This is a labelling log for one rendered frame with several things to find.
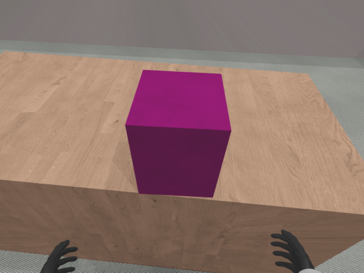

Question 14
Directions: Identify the left robot hand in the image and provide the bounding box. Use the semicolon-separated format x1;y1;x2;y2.
40;240;78;273

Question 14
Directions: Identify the carton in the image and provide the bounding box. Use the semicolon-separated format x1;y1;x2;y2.
125;70;231;197

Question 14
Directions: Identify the right robot hand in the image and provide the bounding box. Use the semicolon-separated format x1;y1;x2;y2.
271;230;315;273

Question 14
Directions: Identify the pedestal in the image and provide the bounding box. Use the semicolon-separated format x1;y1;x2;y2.
0;51;364;273

